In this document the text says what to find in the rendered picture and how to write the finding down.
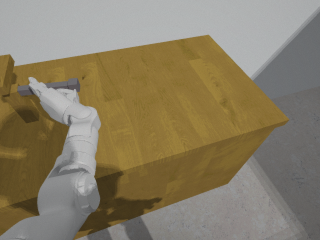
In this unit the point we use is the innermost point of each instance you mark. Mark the tap lever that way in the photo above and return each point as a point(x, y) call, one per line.
point(71, 84)

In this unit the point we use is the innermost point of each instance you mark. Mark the counter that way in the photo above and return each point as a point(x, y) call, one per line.
point(178, 118)

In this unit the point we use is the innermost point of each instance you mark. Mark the left robot upper arm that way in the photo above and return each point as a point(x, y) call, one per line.
point(64, 204)

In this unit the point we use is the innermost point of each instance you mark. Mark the left robot forearm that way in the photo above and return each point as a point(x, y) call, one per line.
point(81, 142)

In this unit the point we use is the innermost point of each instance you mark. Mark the robot left hand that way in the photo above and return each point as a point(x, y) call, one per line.
point(54, 102)

